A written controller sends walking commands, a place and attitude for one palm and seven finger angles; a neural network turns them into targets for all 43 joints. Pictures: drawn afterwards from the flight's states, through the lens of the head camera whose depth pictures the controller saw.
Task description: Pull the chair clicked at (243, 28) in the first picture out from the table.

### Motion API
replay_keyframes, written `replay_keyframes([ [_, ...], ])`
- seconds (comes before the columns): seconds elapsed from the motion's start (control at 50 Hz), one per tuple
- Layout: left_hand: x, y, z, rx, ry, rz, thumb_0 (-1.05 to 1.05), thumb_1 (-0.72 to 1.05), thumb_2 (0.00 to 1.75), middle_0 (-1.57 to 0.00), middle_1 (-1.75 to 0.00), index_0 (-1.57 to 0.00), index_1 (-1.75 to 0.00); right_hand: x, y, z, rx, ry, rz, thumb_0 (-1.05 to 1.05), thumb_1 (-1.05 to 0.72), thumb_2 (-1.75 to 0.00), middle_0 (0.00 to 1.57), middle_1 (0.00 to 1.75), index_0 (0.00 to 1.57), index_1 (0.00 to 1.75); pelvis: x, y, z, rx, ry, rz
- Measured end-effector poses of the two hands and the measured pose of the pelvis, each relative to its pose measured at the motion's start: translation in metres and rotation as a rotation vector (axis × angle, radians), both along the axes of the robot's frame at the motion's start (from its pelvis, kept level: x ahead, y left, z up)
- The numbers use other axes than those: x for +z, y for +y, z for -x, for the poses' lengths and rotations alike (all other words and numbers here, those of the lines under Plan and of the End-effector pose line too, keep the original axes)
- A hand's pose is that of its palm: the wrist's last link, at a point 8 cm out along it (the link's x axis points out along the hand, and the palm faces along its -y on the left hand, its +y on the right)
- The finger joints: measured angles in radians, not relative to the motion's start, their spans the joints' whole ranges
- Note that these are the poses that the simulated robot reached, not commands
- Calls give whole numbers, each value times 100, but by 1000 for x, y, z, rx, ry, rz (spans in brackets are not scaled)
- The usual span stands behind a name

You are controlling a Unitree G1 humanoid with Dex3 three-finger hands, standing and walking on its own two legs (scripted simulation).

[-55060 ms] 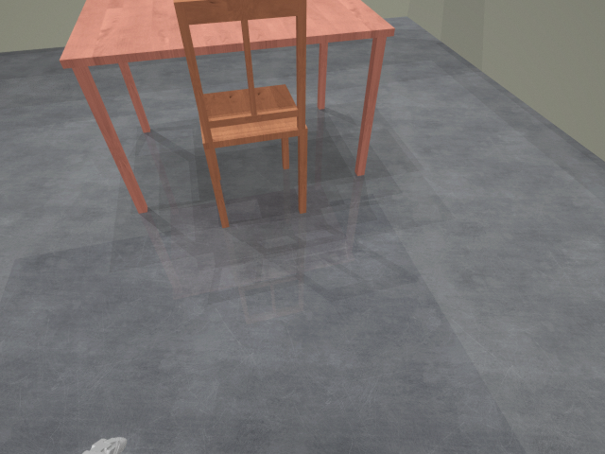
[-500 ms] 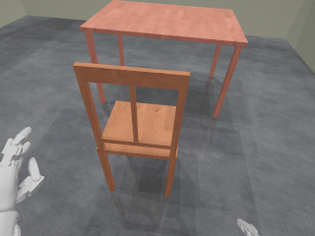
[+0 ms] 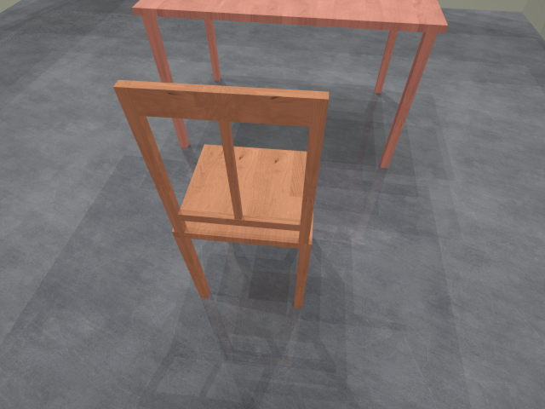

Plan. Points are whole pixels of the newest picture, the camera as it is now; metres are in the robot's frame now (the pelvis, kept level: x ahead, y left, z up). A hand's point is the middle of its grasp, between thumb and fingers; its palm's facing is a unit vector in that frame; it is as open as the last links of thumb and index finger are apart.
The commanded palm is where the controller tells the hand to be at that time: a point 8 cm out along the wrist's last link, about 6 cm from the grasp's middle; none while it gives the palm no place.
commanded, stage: let the arm hang, fingers relaxed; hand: left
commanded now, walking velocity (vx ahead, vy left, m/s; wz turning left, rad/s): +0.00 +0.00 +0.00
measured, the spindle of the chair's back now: (232, 175) +0.59 +0.13 -0.07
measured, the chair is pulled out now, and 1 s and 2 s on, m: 0.65 0.65 0.65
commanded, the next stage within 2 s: look to check the result in 0.56 s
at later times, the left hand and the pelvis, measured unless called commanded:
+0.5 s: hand out of the picture +0.01 +0.16 -0.17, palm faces -0.02 -0.98 -0.21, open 7.3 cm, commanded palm none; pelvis +0.01 -0.01 +0.00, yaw +0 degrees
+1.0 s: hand out of the picture +0.01 +0.15 -0.17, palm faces -0.01 -0.98 -0.20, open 7.3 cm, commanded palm none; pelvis +0.01 -0.02 +0.00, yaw +0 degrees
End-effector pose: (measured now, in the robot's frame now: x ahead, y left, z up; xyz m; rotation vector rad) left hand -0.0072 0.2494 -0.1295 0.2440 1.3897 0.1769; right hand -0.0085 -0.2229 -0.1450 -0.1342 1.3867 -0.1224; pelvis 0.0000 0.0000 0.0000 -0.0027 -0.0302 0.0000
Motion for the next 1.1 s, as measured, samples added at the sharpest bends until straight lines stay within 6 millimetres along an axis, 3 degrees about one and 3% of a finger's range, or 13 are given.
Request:
replay_keyframes([
  [0.12,0,-9,6,3,21,5,0,92,89,-20,-30,-19,-30,-4,5,16,-14,41,-25,1,-91,-90,20,30,20,29,0,-3,0,-3,2,-4],
  [0.3,-10,-39,-11,-9,-16,72,0,91,89,-20,-30,-20,-30,-3,7,20,-32,45,-28,1,-91,-90,20,30,20,29,0,-7,-1,-8,4,-7],
  [1.1,-11,-52,-20,9,2,71,1,92,89,-20,-30,-20,-30,-3,-2,5,-38,51,-26,0,-91,-90,20,30,20,29,1,-21,-14,-6,8,-9],
])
